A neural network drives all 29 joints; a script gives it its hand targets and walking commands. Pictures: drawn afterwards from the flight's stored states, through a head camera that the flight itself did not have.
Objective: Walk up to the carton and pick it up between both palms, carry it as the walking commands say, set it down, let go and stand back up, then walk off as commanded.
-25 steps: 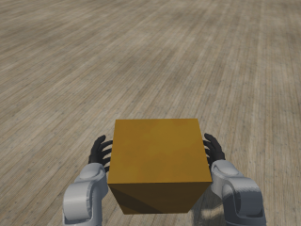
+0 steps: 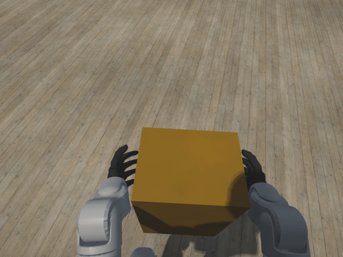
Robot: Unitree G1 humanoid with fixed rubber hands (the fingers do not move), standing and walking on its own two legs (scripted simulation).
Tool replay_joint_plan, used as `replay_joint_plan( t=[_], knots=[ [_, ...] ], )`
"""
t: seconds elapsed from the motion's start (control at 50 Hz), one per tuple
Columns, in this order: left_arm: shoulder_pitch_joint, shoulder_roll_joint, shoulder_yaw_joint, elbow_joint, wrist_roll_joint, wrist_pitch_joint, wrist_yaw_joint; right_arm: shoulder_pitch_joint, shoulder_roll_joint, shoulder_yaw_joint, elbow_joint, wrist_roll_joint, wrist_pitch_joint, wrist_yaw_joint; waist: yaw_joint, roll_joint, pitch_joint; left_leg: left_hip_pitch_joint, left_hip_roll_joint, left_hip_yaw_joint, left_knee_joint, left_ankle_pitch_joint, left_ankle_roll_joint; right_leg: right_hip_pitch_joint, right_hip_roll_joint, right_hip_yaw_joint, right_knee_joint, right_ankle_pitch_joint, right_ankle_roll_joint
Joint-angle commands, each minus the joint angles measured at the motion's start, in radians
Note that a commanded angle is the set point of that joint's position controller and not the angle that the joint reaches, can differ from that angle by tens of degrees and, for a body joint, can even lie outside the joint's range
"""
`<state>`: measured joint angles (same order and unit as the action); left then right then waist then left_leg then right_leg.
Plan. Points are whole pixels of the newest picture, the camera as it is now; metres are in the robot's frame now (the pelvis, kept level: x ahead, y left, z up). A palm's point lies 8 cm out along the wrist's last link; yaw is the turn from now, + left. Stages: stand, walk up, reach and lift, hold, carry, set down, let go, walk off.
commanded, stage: carry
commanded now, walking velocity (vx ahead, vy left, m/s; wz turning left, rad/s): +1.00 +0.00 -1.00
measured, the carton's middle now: (183, 189) +0.27 +0.02 -0.01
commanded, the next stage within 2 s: none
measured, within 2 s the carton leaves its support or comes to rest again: neither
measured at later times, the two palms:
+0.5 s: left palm (215, 53) +0.73 -0.06 +0.04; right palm (302, 81) +0.60 -0.31 +0.06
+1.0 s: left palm (317, 14) +1.03 -0.49 +0.06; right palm out of the picture +0.77 -0.60 +0.07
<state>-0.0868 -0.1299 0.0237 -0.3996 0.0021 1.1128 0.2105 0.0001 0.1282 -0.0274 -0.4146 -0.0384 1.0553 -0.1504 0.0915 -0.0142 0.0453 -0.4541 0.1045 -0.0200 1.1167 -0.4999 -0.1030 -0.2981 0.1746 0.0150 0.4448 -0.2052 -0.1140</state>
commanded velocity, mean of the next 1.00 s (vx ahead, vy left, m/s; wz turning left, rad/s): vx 1.00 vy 0.00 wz -1.00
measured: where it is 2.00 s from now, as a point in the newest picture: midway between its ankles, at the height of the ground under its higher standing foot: (336, 143)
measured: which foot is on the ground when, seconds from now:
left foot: up 0.00-0.04, down 0.06-0.38, up 0.40-0.62, down 0.64-1.00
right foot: down 0.00-0.10, up 0.12-0.36, down 0.38-0.68, up 0.70-0.98, down 1.00-1.00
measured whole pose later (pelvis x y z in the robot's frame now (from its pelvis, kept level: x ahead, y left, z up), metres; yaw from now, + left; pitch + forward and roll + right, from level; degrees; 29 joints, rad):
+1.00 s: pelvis +0.79 -0.32 -0.02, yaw -65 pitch +4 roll -3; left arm -0.03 -0.13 0.04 -0.45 0.02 1.09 0.17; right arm -0.01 0.13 0.00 -0.46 0.00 1.11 -0.20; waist -0.05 0.01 -0.06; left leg 0.10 0.28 0.39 0.53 -0.47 -0.18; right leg -0.49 0.08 -0.21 0.59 -0.28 -0.14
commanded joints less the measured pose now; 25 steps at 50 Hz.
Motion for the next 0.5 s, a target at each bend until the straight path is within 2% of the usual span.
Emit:
replay_joint_plan(
  t=[0.0,0.02,0.04,0.06,0.08,0.1,0.12,0.14,0.16,0.18,0.2,0.22,0.24,0.26,0.28,0.3,0.32,0.34,0.36,0.38,0.4,0.42,0.44,0.46,0.48],
  knots=[
    [-0.359,-1.027,-0.706,-0.124,-0.300,-0.062,-0.204,-0.387,0.915,0.546,-0.214,0.228,-0.077,0.106,-0.132,-0.123,-0.402,0.298,-0.011,-0.010,-0.624,0.063,0.027,0.084,-0.256,0.202,-0.051,0.313,-0.118],
    [-0.340,-1.005,-0.696,-0.130,-0.287,-0.067,-0.196,-0.407,0.904,0.560,-0.244,0.243,-0.080,0.107,-0.147,-0.112,-0.423,0.445,-0.055,0.079,-0.758,0.199,0.011,0.013,-0.209,0.148,-0.007,0.230,-0.099],
    [-0.297,-0.982,-0.686,-0.136,-0.269,-0.070,-0.186,-0.411,0.892,0.569,-0.256,0.261,-0.078,0.108,-0.164,0.012,-0.469,0.648,-0.030,0.077,-0.824,0.260,0.010,-0.132,-0.155,0.081,0.144,0.127,-0.077],
    [-0.263,-0.950,-0.668,-0.133,-0.238,-0.065,-0.177,-0.435,0.858,0.583,-0.258,0.271,-0.071,0.109,-0.176,0.236,-0.451,0.780,0.187,-0.142,-0.894,0.219,0.049,-0.333,-0.091,-0.024,0.368,0.037,-0.025],
    [-0.225,-0.913,-0.644,-0.127,-0.213,-0.059,-0.171,-0.447,0.830,0.599,-0.242,0.278,-0.059,0.107,-0.145,0.357,-0.434,0.823,0.376,-0.324,-0.894,0.423,0.093,-0.436,-0.090,-0.046,0.512,-0.201,0.012],
    [-0.267,-0.866,-0.630,-0.120,-0.218,-0.048,-0.170,-0.429,0.832,0.591,-0.173,0.276,-0.045,0.105,-0.144,0.377,-0.429,0.890,0.437,-0.441,-0.805,0.809,0.156,-0.481,-0.115,-0.061,0.669,-0.279,0.044],
    [-0.331,-0.886,-0.647,-0.149,-0.244,-0.056,-0.170,-0.465,0.877,0.607,-0.184,0.308,-0.052,0.108,-0.155,0.298,-0.449,0.921,0.432,-0.436,-0.756,0.959,0.182,-0.533,-0.136,-0.051,0.719,-0.298,0.049],
    [-0.321,-0.872,-0.615,-0.129,-0.229,-0.050,-0.162,-0.461,0.877,0.608,-0.169,0.321,-0.039,0.111,-0.151,0.183,-0.381,0.924,0.418,-0.374,-0.776,0.972,0.171,-0.606,-0.145,-0.075,0.712,-0.312,0.042],
    [-0.282,-0.868,-0.573,-0.100,-0.204,-0.050,-0.153,-0.480,0.876,0.624,-0.181,0.338,-0.028,0.115,-0.149,0.104,-0.325,0.958,0.389,-0.253,-0.782,0.996,0.146,-0.663,-0.166,-0.089,0.683,-0.312,0.035],
    [-0.252,-0.869,-0.541,-0.086,-0.186,-0.054,-0.144,-0.516,0.873,0.644,-0.214,0.365,-0.021,0.120,-0.150,0.077,-0.297,0.999,0.373,-0.166,-0.773,1.004,0.123,-0.709,-0.182,-0.100,0.643,-0.296,0.035],
    [-0.214,-0.868,-0.517,-0.071,-0.168,-0.055,-0.135,-0.521,0.870,0.651,-0.224,0.382,-0.016,0.124,-0.149,0.092,-0.277,1.009,0.364,-0.090,-0.774,1.038,0.096,-0.713,-0.195,-0.119,0.596,-0.275,0.035],
    [-0.182,-0.848,-0.497,-0.040,-0.142,-0.046,-0.127,-0.495,0.853,0.640,-0.195,0.364,-0.004,0.122,-0.146,0.087,-0.242,0.952,0.343,-0.007,-0.796,1.077,0.068,-0.648,-0.190,-0.151,0.514,-0.240,0.034],
    [-0.178,-0.847,-0.495,-0.035,-0.126,-0.044,-0.118,-0.501,0.842,0.638,-0.202,0.354,-0.002,0.122,-0.133,0.119,-0.226,0.894,0.318,0.088,-0.792,1.209,0.044,-0.550,-0.171,-0.192,0.415,-0.164,0.026],
    [-0.178,-0.851,-0.502,-0.039,-0.117,-0.044,-0.111,-0.510,0.833,0.632,-0.209,0.340,-0.001,0.123,-0.114,0.155,-0.232,0.817,0.270,0.199,-0.762,1.400,0.016,-0.389,-0.121,-0.252,0.291,-0.102,0.011],
    [-0.167,-0.858,-0.516,-0.047,-0.124,-0.044,-0.104,-0.516,0.833,0.624,-0.214,0.339,0.002,0.127,-0.081,0.184,-0.275,0.698,0.192,0.322,-0.676,1.555,-0.011,-0.140,-0.040,-0.321,0.164,-0.033,0.001],
    [-0.195,-0.857,-0.539,-0.069,-0.136,-0.043,-0.096,-0.486,0.826,0.604,-0.199,0.339,0.006,0.132,-0.078,0.236,-0.334,0.643,0.153,0.366,-0.571,1.645,-0.012,0.030,0.048,-0.376,0.119,0.024,0.003],
    [-0.252,-0.861,-0.568,-0.107,-0.153,-0.043,-0.093,-0.458,0.821,0.587,-0.189,0.340,0.007,0.137,-0.079,0.295,-0.375,0.574,0.137,0.391,-0.462,1.678,-0.012,0.173,0.095,-0.400,0.090,0.056,-0.004],
    [-0.316,-0.870,-0.604,-0.159,-0.185,-0.043,-0.093,-0.453,0.812,0.573,-0.193,0.344,0.006,0.138,-0.063,0.316,-0.405,0.421,0.130,0.407,-0.308,1.625,-0.021,0.364,0.094,-0.364,0.048,0.058,-0.035],
    [-0.349,-0.879,-0.634,-0.186,-0.208,-0.040,-0.097,-0.467,0.795,0.559,-0.198,0.334,0.008,0.135,-0.024,0.243,-0.410,0.150,0.095,0.369,-0.084,1.225,-0.033,0.583,0.006,-0.185,0.009,0.049,-0.116],
    [-0.398,-0.862,-0.642,-0.190,-0.217,-0.029,-0.101,-0.460,0.790,0.543,-0.170,0.308,0.017,0.130,-0.018,0.005,-0.401,-0.173,-0.043,0.287,0.333,0.441,-0.036,0.700,-0.276,0.321,-0.012,0.028,-0.291],
    [-0.409,-0.837,-0.625,-0.162,-0.210,-0.020,-0.102,-0.458,0.763,0.524,-0.114,0.284,0.024,0.126,-0.062,-0.037,-0.405,-0.274,-0.120,0.126,0.561,-0.074,-0.018,0.692,-0.459,0.711,-0.084,0.227,-0.394],
    [-0.403,-0.858,-0.637,-0.184,-0.234,-0.017,-0.111,-0.402,0.787,0.526,-0.099,0.258,0.022,0.122,-0.076,-0.004,-0.408,-0.352,-0.103,-0.046,0.659,-0.078,-0.003,0.661,-0.517,0.816,-0.094,0.334,-0.430],
    [-0.386,-0.911,-0.654,-0.189,-0.265,-0.016,-0.122,-0.342,0.819,0.510,-0.092,0.248,0.013,0.120,-0.074,0.048,-0.402,-0.395,-0.031,-0.133,0.601,-0.068,-0.009,0.594,-0.533,0.769,-0.101,0.263,-0.392],
    [-0.421,-0.951,-0.680,-0.176,-0.293,-0.015,-0.134,-0.360,0.838,0.492,-0.076,0.234,0.006,0.120,-0.074,0.098,-0.367,-0.408,0.012,-0.159,0.514,-0.077,-0.005,0.527,-0.508,0.697,-0.115,0.214,-0.341],
    [-0.455,-0.991,-0.710,-0.175,-0.317,-0.021,-0.148,-0.394,0.867,0.488,-0.099,0.224,-0.012,0.119,-0.082,0.147,-0.324,-0.364,0.047,-0.170,0.348,-0.073,-0.004,0.442,-0.446,0.581,-0.093,0.252,-0.259]
  ],
)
